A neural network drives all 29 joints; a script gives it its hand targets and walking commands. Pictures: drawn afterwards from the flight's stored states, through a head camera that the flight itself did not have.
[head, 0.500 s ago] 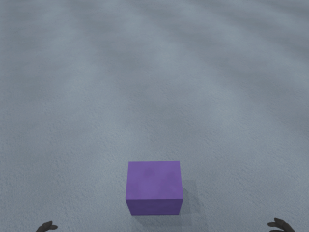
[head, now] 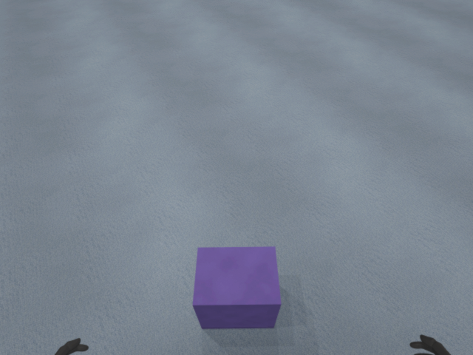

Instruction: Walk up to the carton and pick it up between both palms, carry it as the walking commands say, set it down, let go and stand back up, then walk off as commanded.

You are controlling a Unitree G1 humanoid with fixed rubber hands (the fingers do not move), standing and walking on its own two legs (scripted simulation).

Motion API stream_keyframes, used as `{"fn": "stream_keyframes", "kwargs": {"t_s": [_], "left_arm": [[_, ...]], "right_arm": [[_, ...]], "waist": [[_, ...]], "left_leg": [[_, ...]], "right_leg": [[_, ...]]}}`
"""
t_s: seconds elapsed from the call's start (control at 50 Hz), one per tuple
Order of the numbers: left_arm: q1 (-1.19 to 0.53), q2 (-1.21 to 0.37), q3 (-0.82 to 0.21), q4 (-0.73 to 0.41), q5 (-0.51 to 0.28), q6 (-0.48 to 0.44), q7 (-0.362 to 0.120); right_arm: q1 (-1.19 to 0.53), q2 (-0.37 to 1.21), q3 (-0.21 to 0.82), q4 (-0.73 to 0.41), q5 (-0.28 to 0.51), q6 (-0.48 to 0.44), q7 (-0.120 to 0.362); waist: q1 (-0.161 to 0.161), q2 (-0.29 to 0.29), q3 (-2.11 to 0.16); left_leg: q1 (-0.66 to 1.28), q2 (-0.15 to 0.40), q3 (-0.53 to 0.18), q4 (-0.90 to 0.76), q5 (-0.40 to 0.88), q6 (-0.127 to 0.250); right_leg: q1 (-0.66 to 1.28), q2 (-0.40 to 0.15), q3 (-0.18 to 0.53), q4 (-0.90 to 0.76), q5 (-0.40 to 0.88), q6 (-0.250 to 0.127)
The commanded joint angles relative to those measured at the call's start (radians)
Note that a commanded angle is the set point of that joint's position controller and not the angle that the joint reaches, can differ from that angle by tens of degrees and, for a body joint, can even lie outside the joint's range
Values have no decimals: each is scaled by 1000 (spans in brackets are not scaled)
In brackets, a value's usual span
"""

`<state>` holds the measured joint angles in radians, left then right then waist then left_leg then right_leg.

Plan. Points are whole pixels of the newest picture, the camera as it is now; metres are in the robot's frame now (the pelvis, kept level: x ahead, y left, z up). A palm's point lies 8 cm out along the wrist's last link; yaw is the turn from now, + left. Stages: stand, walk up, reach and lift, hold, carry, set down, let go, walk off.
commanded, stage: walk up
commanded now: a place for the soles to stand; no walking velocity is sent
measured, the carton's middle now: (237, 289) +0.46 +0.03 -0.59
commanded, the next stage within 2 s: none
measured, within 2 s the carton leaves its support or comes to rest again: neither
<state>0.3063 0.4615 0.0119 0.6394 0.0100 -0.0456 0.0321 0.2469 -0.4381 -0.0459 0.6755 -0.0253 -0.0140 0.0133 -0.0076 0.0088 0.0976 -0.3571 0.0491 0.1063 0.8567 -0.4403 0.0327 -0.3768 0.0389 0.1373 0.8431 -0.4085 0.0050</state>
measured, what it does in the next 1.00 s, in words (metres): stands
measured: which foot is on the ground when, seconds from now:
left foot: down 0.00-1.00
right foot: down 0.00-1.00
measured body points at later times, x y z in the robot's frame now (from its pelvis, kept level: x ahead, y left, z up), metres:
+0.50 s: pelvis +0.00 -0.01 +0.00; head +0.02 -0.01 +0.45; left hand +0.12 +0.32 -0.07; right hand +0.12 -0.33 -0.08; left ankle +0.02 +0.10 -0.70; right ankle +0.03 -0.15 -0.70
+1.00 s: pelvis +0.00 -0.01 +0.00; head +0.02 -0.01 +0.45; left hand +0.12 +0.32 -0.07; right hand +0.12 -0.33 -0.08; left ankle +0.02 +0.10 -0.70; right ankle +0.03 -0.15 -0.70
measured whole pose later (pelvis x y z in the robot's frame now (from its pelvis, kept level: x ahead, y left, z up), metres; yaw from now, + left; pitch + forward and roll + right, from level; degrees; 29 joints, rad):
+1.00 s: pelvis +0.00 -0.01 +0.00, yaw +0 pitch -4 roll +0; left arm 0.31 0.46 0.01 0.64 0.01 -0.05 0.03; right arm 0.25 -0.44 -0.05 0.68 -0.03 -0.01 0.01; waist -0.01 0.01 0.10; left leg -0.35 0.05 0.11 0.85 -0.44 0.03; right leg -0.37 0.05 0.14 0.85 -0.41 0.01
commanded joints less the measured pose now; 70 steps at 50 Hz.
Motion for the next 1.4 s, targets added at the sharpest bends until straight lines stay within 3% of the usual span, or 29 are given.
{"fn": "stream_keyframes", "kwargs": {"t_s": [0.0, 0.04, 0.1, 0.12, 0.18, 0.22, 0.26, 0.32, 0.38, 0.4, 0.46, 0.5, 0.54, 0.58, 0.64, 0.66, 0.7, 0.76, 0.82, 0.9, 0.94, 0.98, 1.04, 1.1, 1.18, 1.22, 1.26, 1.32, 1.38], "left_arm": [[8, 176, 74, 32, 5, -17, 7], [77, 184, 78, 51, 7, -26, 6], [37, 255, 90, 31, 16, -41, 12], [29, 260, 87, 27, 20, -41, 13], [-73, 202, 60, 9, 13, -26, 11], [-82, 171, 55, -2, -1, -21, 11], [-37, 192, 73, 17, 5, -17, 15], [64, 172, 79, 40, 5, -25, 4], [60, 252, 88, 32, 16, -43, 15], [47, 266, 89, 27, 17, -44, 16], [-35, 220, 66, 11, 16, -32, 15], [-77, 173, 54, 4, 3, -25, 12], [-46, 198, 66, 12, -2, -17, 17], [27, 187, 74, 34, 6, -19, 11], [50, 231, 85, 42, 14, -38, 9], [48, 254, 89, 30, 16, -41, 11], [25, 263, 81, 21, 21, -40, 15], [-70, 200, 60, 4, 11, -24, 13], [-46, 199, 70, 14, 2, -20, 17], [73, 193, 84, 42, 7, -29, 5], [66, 241, 86, 35, 14, -40, 11], [31, 272, 88, 23, 20, -36, 15], [-75, 200, 60, 10, 11, -24, 12], [-56, 193, 65, 17, 4, -17, 14], [69, 198, 86, 46, 11, -29, 5], [47, 236, 87, 31, 13, -41, 11], [21, 261, 85, 19, 16, -38, 15], [-83, 195, 59, 5, 12, -24, 12], [-52, 194, 70, 19, 2, -18, 16]], "right_arm": [[-20, -248, -74, -17, -11, -32, -5], [-52, -237, -76, -34, -7, -24, -2], [-64, -176, -63, -60, 13, -10, -3], [-54, -183, -65, -55, 13, -11, -5], [31, -181, -72, -15, -2, -26, -3], [76, -248, -84, -15, -7, -40, -3], [7, -262, -82, -20, -14, -33, -3], [-40, -239, -83, -32, -12, -24, -4], [-66, -169, -64, -61, 10, -8, -3], [-55, -175, -68, -62, 15, -8, -5], [-8, -176, -72, -26, 5, -20, -1], [39, -212, -80, -11, -2, -32, -1], [38, -252, -83, -8, -5, -34, -6], [-32, -244, -78, -23, -8, -33, -6], [-71, -196, -72, -52, -3, -14, 0], [-69, -179, -68, -56, 11, -10, -1], [-50, -180, -72, -49, 11, -11, -4], [31, -185, -79, -14, 1, -28, -1], [25, -252, -85, -7, -7, -37, -3], [-69, -229, -81, -37, -7, -24, -3], [-83, -181, -70, -60, 8, -9, -2], [-47, -183, -67, -53, 15, -10, -6], [36, -189, -76, -13, 0, -27, -2], [35, -260, -85, -4, -10, -37, -3], [-57, -230, -80, -39, -7, -22, -2], [-75, -180, -65, -51, 12, -13, -2], [-38, -179, -66, -47, 15, -12, -4], [39, -194, -74, -14, 2, -28, -1], [26, -260, -83, -8, -10, -38, -3]], "waist": [[-2, 103, -65], [24, 72, -73], [1, -111, -85], [-4, -100, -79], [-59, -69, -67], [-75, 87, -95], [-32, 104, -65], [21, 81, -58], [5, -94, -89], [-1, -113, -95], [-37, -92, -80], [-62, 32, -79], [-42, 71, -72], [9, 95, -58], [15, -41, -67], [6, -105, -99], [-9, -101, -68], [-63, -59, -64], [-33, 81, -68], [21, 61, -80], [15, -102, -94], [-6, -119, -64], [-66, -46, -64], [-44, 80, -55], [23, 46, -59], [5, -64, -84], [-9, -96, -91], [-66, -35, -70], [-40, 97, -60]], "left_leg": [[76, 306, -313, -354, 133, 214], [-7, 199, -170, -242, 146, 139], [-95, -20, -103, 3, -17, 20], [-72, -31, -113, -18, -59, 19], [156, 8, -169, -195, 15, 59], [211, 230, -349, -372, 9, 158], [134, 338, -373, -398, 111, 227], [5, 204, -173, -247, 165, 142], [-99, -22, -108, 14, -9, 15], [-80, -27, -127, -9, -43, 17], [104, -9, -152, -154, 27, 45], [222, 128, -250, -293, 66, 107], [166, 303, -365, -389, 114, 199], [64, 294, -289, -325, 183, 202], [-90, 67, -87, -56, 80, 52], [-87, -15, -95, 7, 3, 16], [-52, -39, -133, -44, -82, 19], [194, 28, -196, -217, 54, 70], [162, 311, -368, -387, 122, 212], [-19, 167, -147, -205, 132, 115], [-81, -6, -89, 7, 35, 23], [-64, -33, -125, -23, -59, 19], [180, 23, -188, -216, 12, 68], [171, 312, -380, -415, 55, 207], [-40, 170, -147, -207, 132, 112], [-71, 2, -93, -20, 57, 23], [-26, -27, -125, -43, -29, 23], [196, 34, -193, -228, 47, 68], [156, 337, -394, -422, 141, 211]], "right_leg": [[-104, -2, -111, 28, -52, -51], [36, -2, -68, -133, 126, -81], [34, -179, 422, -291, 258, -221], [7, -203, 450, -295, 279, -248], [-182, -107, 290, -229, 195, -153], [-249, 10, 6, 19, 177, -60], [-180, 7, -105, 86, -74, -41], [9, 7, -76, -126, 89, -80], [52, -181, 424, -278, 298, -225], [45, -208, 467, -287, 339, -256], [-105, -133, 338, -243, 280, -183], [-236, -37, 122, -101, 212, -81], [-188, 17, -86, 57, 65, -41], [-71, -9, -100, 2, -10, -55], [58, -84, 194, -221, 237, -132], [45, -159, 386, -276, 246, -204], [-9, -197, 471, -301, 267, -252], [-211, -84, 267, -207, 176, -137], [-181, 12, -89, 57, 9, -42], [44, -10, -25, -131, 199, -91], [50, -144, 344, -269, 273, -185], [-3, -204, 460, -301, 271, -250], [-215, -96, 274, -220, 155, -139], [-213, 15, -87, 54, -18, -39], [62, -1, -28, -136, 184, -87], [34, -145, 335, -260, 254, -188], [-7, -194, 422, -287, 263, -242], [-207, -82, 240, -194, 196, -133], [-198, 10, -99, 80, -76, -36]]}}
